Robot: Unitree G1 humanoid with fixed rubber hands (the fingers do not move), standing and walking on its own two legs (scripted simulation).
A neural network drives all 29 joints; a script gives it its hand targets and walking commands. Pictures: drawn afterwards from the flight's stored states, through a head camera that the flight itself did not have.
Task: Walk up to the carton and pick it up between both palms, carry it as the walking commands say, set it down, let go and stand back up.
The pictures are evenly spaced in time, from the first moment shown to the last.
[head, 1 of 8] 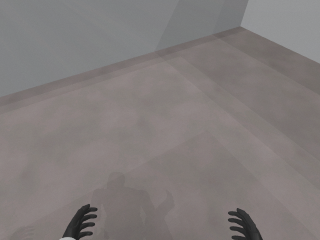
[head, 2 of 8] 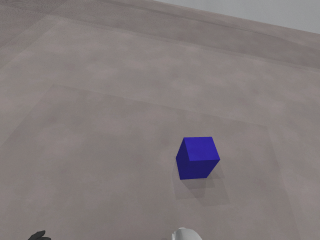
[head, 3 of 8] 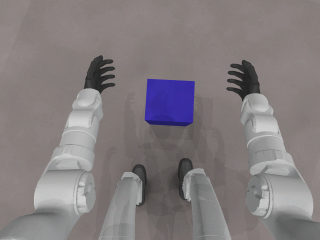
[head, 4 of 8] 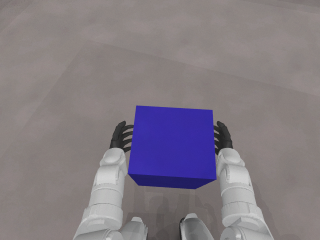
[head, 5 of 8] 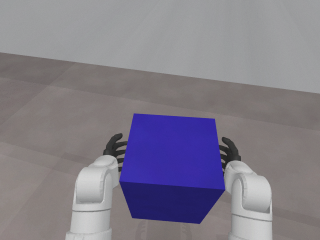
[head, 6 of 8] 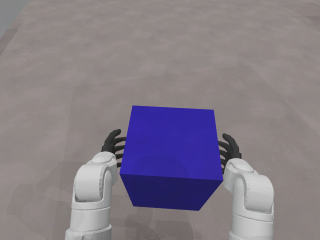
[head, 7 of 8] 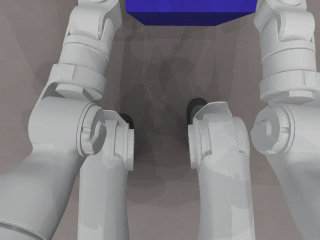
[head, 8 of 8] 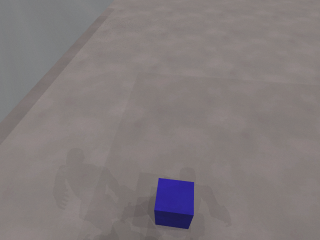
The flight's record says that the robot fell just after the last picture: no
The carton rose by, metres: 0.68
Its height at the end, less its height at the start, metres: +0.00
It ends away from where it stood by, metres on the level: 1.49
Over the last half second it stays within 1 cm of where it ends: yes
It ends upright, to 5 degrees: yes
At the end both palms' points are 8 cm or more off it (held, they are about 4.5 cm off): yes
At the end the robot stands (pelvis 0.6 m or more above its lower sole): yes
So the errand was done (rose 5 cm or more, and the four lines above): yes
